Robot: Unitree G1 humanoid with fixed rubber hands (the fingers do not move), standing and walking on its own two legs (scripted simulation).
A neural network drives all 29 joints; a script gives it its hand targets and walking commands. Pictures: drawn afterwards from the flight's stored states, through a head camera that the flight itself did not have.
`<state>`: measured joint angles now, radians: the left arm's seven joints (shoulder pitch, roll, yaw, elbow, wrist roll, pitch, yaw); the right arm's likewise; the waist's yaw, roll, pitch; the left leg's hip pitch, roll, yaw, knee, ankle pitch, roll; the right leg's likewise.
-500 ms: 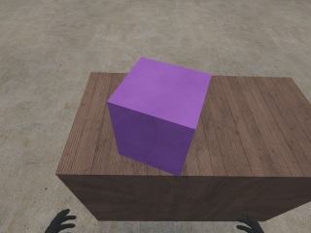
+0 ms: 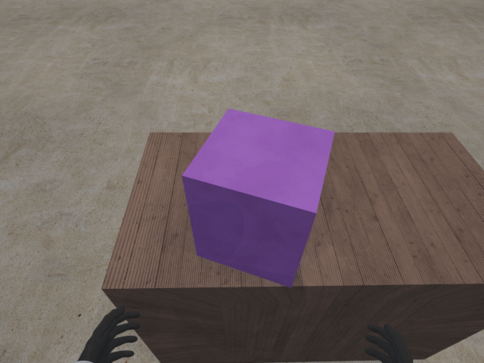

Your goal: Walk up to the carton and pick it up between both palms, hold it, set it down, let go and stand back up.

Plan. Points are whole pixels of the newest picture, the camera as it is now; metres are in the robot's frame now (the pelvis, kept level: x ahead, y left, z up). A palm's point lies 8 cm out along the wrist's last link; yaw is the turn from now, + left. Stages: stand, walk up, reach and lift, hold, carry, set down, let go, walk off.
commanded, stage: reach and lift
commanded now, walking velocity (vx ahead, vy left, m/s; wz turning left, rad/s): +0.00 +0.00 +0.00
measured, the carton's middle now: (260, 198) +0.42 +0.00 +0.02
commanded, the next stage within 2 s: none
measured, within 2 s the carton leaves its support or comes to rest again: neither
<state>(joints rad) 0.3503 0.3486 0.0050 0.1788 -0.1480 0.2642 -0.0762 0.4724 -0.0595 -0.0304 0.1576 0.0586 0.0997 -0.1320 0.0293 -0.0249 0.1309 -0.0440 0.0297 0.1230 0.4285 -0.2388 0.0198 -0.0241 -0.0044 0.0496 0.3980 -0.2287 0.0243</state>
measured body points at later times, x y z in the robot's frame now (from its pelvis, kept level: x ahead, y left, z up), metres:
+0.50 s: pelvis +0.01 +0.02 +0.00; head +0.00 +0.03 +0.45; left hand +0.15 +0.27 +0.00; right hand +0.16 -0.17 +0.00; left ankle +0.01 +0.10 -0.74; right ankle +0.01 -0.14 -0.74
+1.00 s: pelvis +0.01 +0.01 +0.00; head -0.01 +0.03 +0.45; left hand +0.18 +0.25 +0.03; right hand +0.20 -0.17 +0.03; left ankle +0.01 +0.10 -0.74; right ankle +0.01 -0.14 -0.74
